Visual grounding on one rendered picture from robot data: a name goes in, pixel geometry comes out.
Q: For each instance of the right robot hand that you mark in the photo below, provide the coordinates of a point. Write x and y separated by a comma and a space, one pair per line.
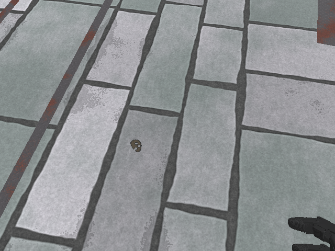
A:
319, 227

